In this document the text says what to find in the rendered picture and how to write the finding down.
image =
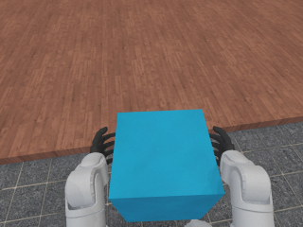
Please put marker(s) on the robot left hand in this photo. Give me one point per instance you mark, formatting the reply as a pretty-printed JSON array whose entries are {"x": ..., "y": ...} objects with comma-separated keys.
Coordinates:
[{"x": 99, "y": 147}]

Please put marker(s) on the robot right hand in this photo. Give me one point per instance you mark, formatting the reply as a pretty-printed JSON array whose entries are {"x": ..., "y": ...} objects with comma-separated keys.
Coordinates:
[{"x": 225, "y": 143}]

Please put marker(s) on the carton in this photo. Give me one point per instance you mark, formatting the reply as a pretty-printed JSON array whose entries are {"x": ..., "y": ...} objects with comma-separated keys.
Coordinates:
[{"x": 164, "y": 166}]

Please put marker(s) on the left robot forearm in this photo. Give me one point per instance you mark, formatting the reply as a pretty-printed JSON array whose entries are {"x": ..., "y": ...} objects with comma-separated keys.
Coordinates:
[{"x": 84, "y": 192}]

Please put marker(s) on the right robot forearm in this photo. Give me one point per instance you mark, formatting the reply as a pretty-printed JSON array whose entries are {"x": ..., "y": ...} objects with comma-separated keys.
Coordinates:
[{"x": 250, "y": 191}]

